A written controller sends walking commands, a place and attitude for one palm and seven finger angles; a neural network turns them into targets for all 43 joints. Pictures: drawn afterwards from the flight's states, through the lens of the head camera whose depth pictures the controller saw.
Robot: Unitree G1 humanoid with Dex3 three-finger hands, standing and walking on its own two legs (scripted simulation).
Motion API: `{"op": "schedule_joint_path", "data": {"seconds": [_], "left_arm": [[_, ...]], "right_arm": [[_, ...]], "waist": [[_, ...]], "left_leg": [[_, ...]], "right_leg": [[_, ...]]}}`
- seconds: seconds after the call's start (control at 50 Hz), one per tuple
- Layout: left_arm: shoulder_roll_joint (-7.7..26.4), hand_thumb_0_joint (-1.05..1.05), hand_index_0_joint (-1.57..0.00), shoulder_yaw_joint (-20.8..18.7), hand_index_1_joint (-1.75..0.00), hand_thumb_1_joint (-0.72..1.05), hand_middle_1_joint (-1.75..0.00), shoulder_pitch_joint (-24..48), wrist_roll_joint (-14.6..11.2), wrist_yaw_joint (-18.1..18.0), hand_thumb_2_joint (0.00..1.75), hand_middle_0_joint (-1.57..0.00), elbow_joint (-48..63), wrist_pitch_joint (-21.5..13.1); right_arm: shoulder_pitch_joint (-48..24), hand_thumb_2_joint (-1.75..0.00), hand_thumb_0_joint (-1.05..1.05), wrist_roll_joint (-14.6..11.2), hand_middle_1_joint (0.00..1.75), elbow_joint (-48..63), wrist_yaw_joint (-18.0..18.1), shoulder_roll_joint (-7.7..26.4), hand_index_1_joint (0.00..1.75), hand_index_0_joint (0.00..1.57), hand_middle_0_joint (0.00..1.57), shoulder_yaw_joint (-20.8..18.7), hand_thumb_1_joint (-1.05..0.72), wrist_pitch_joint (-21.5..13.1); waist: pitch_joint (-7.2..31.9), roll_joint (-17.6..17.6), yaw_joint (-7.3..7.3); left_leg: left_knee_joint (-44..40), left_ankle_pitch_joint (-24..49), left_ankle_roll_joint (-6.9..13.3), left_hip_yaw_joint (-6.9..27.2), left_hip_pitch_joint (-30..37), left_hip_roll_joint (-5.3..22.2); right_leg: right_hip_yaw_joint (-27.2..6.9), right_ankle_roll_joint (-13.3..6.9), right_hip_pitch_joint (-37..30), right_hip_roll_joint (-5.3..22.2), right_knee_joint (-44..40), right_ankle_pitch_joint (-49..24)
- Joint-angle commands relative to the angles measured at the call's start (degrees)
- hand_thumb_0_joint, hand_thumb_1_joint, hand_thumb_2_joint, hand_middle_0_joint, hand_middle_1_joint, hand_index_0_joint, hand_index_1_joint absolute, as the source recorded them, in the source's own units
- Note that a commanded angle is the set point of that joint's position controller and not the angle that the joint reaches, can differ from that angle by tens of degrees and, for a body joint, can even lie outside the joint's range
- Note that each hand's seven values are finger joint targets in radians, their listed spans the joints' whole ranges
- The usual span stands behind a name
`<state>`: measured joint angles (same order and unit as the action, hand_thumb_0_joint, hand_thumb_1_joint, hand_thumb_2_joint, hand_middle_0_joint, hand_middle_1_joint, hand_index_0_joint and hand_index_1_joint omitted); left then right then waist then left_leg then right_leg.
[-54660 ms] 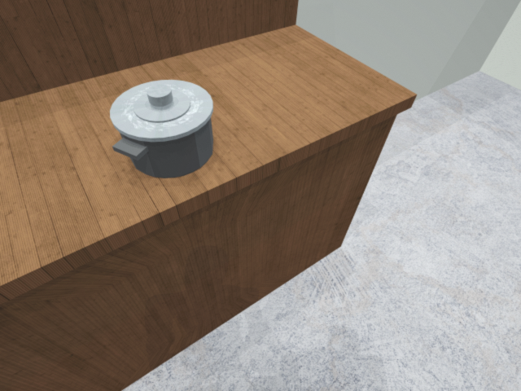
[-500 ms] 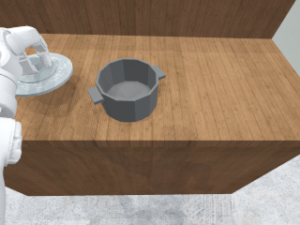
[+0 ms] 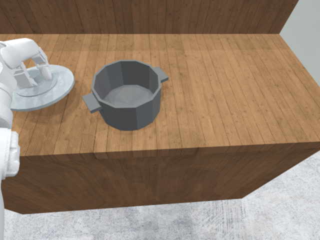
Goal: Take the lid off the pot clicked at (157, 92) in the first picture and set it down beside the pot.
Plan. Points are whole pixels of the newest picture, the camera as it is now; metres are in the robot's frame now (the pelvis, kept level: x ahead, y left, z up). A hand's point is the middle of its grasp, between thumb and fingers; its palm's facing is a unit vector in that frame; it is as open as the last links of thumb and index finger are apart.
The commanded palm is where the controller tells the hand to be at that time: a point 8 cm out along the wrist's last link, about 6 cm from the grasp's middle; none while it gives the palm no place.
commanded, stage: lower the lid onto the table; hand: left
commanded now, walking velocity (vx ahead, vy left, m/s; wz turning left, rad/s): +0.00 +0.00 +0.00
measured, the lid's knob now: (32, 77) +0.50 +0.29 +0.12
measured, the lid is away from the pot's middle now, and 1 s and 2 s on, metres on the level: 0.24 0.26 0.26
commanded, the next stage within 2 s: open the fingers wide in 0.80 s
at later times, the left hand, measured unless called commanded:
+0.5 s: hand (23, 92) +0.46 +0.31 +0.11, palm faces -0.48 -0.14 -0.86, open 6.1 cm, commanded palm +0.49 +0.30 +0.18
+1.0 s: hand (29, 90) +0.48 +0.30 +0.10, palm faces -0.44 -0.10 -0.89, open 6.0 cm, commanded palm +0.49 +0.30 +0.15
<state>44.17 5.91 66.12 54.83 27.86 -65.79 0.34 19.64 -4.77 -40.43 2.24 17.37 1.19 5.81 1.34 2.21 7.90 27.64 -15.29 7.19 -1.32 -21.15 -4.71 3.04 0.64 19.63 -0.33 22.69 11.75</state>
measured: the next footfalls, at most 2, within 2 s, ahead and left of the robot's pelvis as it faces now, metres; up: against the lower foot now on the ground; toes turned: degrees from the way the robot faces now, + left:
none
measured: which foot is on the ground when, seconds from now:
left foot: down 0.00-1.00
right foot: down 0.00-1.00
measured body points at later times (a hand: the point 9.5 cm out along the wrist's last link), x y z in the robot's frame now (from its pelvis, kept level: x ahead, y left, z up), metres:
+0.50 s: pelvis +0.00 +0.01 +0.00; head +0.07 +0.03 +0.44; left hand +0.48 +0.31 +0.16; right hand +0.03 -0.28 -0.12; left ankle -0.02 +0.03 -0.74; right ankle -0.01 -0.14 -0.74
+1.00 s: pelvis +0.00 +0.02 -0.01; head +0.08 +0.04 +0.43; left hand +0.50 +0.31 +0.15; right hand -0.02 -0.26 -0.13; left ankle -0.02 +0.03 -0.74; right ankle -0.01 -0.14 -0.74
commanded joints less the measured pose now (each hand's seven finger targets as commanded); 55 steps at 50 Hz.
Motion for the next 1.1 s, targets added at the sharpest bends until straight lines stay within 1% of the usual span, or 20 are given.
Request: {"op": "schedule_joint_path", "data": {"seconds": [0.0, 0.02, 0.08, 0.12, 0.18, 0.24, 0.32, 0.34, 0.42, 0.44, 0.5, 0.62, 0.7, 0.86, 0.88, 0.9, 0.94, 0.98, 1.04, 1.08], "left_arm": [[19.5, 0.00, -0.97, -5.1, -1.04, 0.66, -1.01, 31.5, 0.7, -3.1, 1.02, -0.87, 14.1, -1.0], [18.5, 0.00, -0.97, -4.6, -1.04, 0.66, -1.01, 28.9, 0.0, -3.1, 1.02, -0.87, 12.9, -1.2], [18.8, 0.00, -0.97, -5.0, -1.04, 0.66, -1.01, 24.9, -0.1, -2.9, 1.02, -0.87, 7.3, -1.3], [15.8, 0.00, -0.97, -2.1, -1.04, 0.66, -1.01, 27.7, -0.8, -2.7, 1.02, -0.87, 10.3, -1.1], [18.4, 0.00, -0.97, -4.3, -1.04, 0.66, -1.01, 32.2, -0.3, -3.0, 1.02, -0.87, 16.8, -1.9], [19.2, 0.00, -0.97, -5.2, -1.04, 0.66, -1.01, 29.8, -0.8, -3.0, 1.02, -0.87, 14.7, -2.9], [12.4, 0.00, -0.97, 0.5, -1.04, 0.66, -1.01, 28.1, -1.7, -2.6, 1.02, -0.87, 9.0, -2.5], [15.2, 0.00, -0.97, -1.7, -1.04, 0.66, -1.01, 31.3, -1.2, -2.9, 1.02, -0.87, 12.6, -2.8], [13.2, 0.00, -0.97, -0.4, -1.04, 0.66, -1.01, 32.2, -1.2, -3.3, 1.02, -0.87, 13.4, -3.6], [17.0, 0.00, -0.97, -3.4, -1.04, 0.66, -1.01, 33.1, -0.7, -3.6, 1.02, -0.87, 15.0, -4.2], [13.8, 0.00, -0.97, -1.1, -1.04, 0.66, -1.01, 29.7, -1.2, -3.4, 1.02, -0.87, 7.9, -4.2], [10.9, 0.00, -0.97, 1.1, -1.04, 0.66, -1.01, 29.8, 0.0, -4.4, 1.02, -0.87, 5.0, -4.1], [12.5, 0.00, -0.97, -0.5, -1.04, 0.66, -1.01, 27.8, 0.4, -4.6, 1.02, -0.87, 1.4, -3.8], [14.7, 0.00, -0.97, -2.6, -1.04, 0.66, -1.01, 26.9, 1.0, -4.8, 1.02, -0.87, 1.6, -4.6], [15.6, 0.00, -0.97, -4.7, -1.04, 0.66, -1.01, 19.1, 0.6, -4.8, 1.02, -0.87, 1.1, -5.1], [17.7, 0.00, -0.95, -6.9, -1.04, 0.65, -1.01, 19.6, 1.6, -6.0, 1.01, -0.85, 13.4, -9.2], [18.2, 0.00, -0.92, -7.6, -1.04, 0.62, -1.01, 20.0, 2.6, -7.5, 0.98, -0.82, 14.7, -11.7], [12.0, 0.00, -0.89, -3.6, -1.03, 0.59, -1.00, 18.1, 1.0, -7.4, 0.95, -0.79, 11.0, -11.2], [23.2, 0.00, -0.84, -11.3, -1.02, 0.54, -1.00, 20.8, 1.3, -9.3, 0.92, -0.75, 14.3, -10.3], [20.5, 0.00, -0.81, -9.6, -1.01, 0.51, -0.99, 18.8, 1.4, -9.6, 0.90, -0.73, 11.0, -9.4]], "right_arm": [[3.5, -0.90, 0.00, 0.4, 0.30, 5.0, 0.4, 10.1, 0.30, 0.20, 0.20, -3.9, -0.90, -1.2], [3.4, -0.90, 0.00, 0.4, 0.30, 5.2, 0.4, 10.3, 0.30, 0.20, 0.20, -4.1, -0.90, -1.2], [4.3, -0.90, 0.00, 0.1, 0.30, 4.6, 0.4, 10.3, 0.30, 0.20, 0.20, -3.7, -0.90, -0.5], [3.8, -0.90, 0.00, -0.1, 0.30, 4.6, 0.3, 10.7, 0.30, 0.20, 0.20, -4.1, -0.90, -0.2], [4.1, -0.90, 0.00, 0.5, 0.30, 4.6, 0.4, 10.4, 0.30, 0.20, 0.20, -4.4, -0.90, -0.2], [4.3, -0.90, 0.00, 0.6, 0.30, 4.4, 0.8, 10.2, 0.30, 0.20, 0.20, -4.1, -0.90, -0.3], [4.3, -0.90, 0.00, -0.1, 0.30, 3.2, 0.8, 10.7, 0.30, 0.20, 0.20, -4.1, -0.90, 0.1], [4.7, -0.90, 0.00, 0.3, 0.30, 3.0, 0.6, 10.8, 0.30, 0.20, 0.20, -4.2, -0.90, 0.2], [4.6, -0.90, 0.00, 0.6, 0.30, 3.0, 1.1, 10.7, 0.30, 0.20, 0.20, -4.2, -0.90, -0.4], [5.1, -0.90, 0.00, 0.8, 0.30, 3.0, 1.1, 10.6, 0.30, 0.20, 0.20, -4.2, -0.90, -0.3], [5.7, -0.90, 0.00, 0.1, 0.30, 2.2, 1.4, 10.7, 0.30, 0.20, 0.20, -4.0, -0.90, -0.5], [6.7, -0.90, 0.00, 0.4, 0.30, 1.5, 1.2, 11.1, 0.30, 0.20, 0.20, -4.2, -0.90, -0.8], [7.7, -0.90, 0.00, 0.3, 0.30, 1.4, 0.9, 11.1, 0.30, 0.20, 0.20, -4.0, -0.90, -0.5], [9.0, -0.90, 0.00, 0.6, 0.30, 1.7, 0.8, 11.2, 0.30, 0.20, 0.20, -4.2, -0.90, 0.5], [8.5, -0.90, 0.00, 0.6, 0.30, 3.3, 0.5, 10.6, 0.30, 0.20, 0.20, -4.1, -0.90, 0.5], [8.0, -0.90, 0.00, 1.7, 0.30, 4.1, 1.1, 10.7, 0.30, 0.20, 0.20, -4.4, -0.90, 2.0], [6.9, -0.90, 0.00, 2.1, 0.30, 4.5, 1.4, 10.3, 0.30, 0.20, 0.20, -4.4, -0.90, 3.6], [6.8, -0.90, 0.00, 1.5, 0.30, 4.1, 1.3, 10.0, 0.30, 0.20, 0.20, -4.7, -0.90, 4.4], [7.0, -0.90, 0.00, 1.5, 0.30, 4.9, 1.2, 10.4, 0.30, 0.20, 0.20, -4.3, -0.90, 5.2], [6.9, -0.90, 0.00, 1.1, 0.30, 5.1, 1.4, 9.7, 0.30, 0.20, 0.20, -4.2, -0.90, 5.0]], "waist": [[27.2, 7.0, -1.19], [26.2, 8.4, -1.11], [22.7, 2.4, -0.91], [23.4, 5.3, -0.39], [27.3, 8.9, -0.50], [27.2, 6.5, -0.12], [21.3, 6.6, 0.71], [23.0, 7.2, 0.21], [25.2, 9.7, 0.50], [27.7, 8.5, 0.15], [24.2, 4.1, 0.98], [22.5, 7.8, 0.88], [22.7, 3.2, 0.85], [25.3, 4.6, 0.60], [26.1, 3.9, -1.06], [27.0, 2.6, -1.39], [27.5, 6.0, -1.47], [22.4, 5.8, -0.42], [26.7, 8.2, -1.86], [26.5, 7.1, -1.35]], "left_leg": [[0.9, 36.6, -5.3, 8.8, 21.8, 4.1], [1.4, 38.8, -5.6, 8.6, 22.1, 4.2], [1.2, 32.8, -4.4, 7.6, 17.1, 3.7], [1.2, 34.5, -4.8, 7.8, 19.2, 4.2], [2.2, 38.0, -5.3, 9.2, 24.2, 4.7], [2.7, 37.3, -5.1, 9.1, 22.8, 4.5], [2.1, 32.2, -5.2, 8.9, 19.9, 4.6], [2.2, 31.8, -5.5, 9.8, 21.4, 4.9], [3.3, 34.7, -6.3, 10.5, 24.3, 5.1], [3.6, 34.5, -6.2, 10.9, 24.3, 4.9], [3.4, 30.0, -5.4, 9.8, 20.0, 4.6], [4.2, 33.1, -7.0, 11.1, 20.6, 5.2], [4.7, 28.5, -6.1, 10.4, 16.7, 4.6], [6.7, 33.7, -6.9, 10.7, 17.4, 4.8], [6.8, 34.6, -7.2, 10.1, 15.9, 4.2], [7.0, 37.5, -6.7, 9.7, 15.8, 5.6], [7.7, 40.1, -7.6, 10.3, 17.7, 6.1], [6.8, 35.4, -7.0, 11.2, 17.2, 7.0], [6.2, 33.7, -6.5, 10.4, 17.4, 6.1], [6.2, 34.2, -6.5, 10.3, 17.1, 6.0]], "right_leg": [[-0.5, -3.4, -1.9, -2.7, 0.7, -16.2], [-0.4, -3.6, -0.7, -2.5, 0.5, -16.5], [-0.2, -3.1, -1.5, -2.8, 0.8, -16.2], [-0.1, -3.2, 0.5, -2.3, 0.6, -15.8], [-0.4, -3.2, 1.9, -2.9, 0.6, -14.6], [-0.4, -2.9, 1.6, -2.8, 1.0, -14.9], [0.4, -3.2, 6.0, -2.6, 1.1, -12.0], [0.4, -3.2, 6.1, -2.9, 1.3, -10.9], [0.2, -3.5, 8.4, -2.9, 1.8, -10.1], [0.0, -3.3, 6.6, -3.1, 2.2, -10.5], [0.2, -2.9, 7.2, -3.1, 2.7, -10.8], [0.7, -3.5, 12.4, -3.1, 3.9, -8.8], [0.6, -3.1, 10.9, -3.4, 4.7, -8.5], [0.6, -3.1, 12.5, -3.8, 6.3, -9.3], [0.6, -3.2, 10.2, -3.7, 6.6, -9.9], [0.6, -3.3, 11.0, -3.8, 6.3, -9.8], [0.2, -3.5, 12.2, -3.8, 6.4, -9.6], [0.4, -3.2, 16.1, -3.7, 5.7, -5.9], [-0.1, -3.7, 12.3, -3.4, 5.8, -6.7], [0.0, -3.5, 12.2, -3.5, 5.8, -7.2]]}}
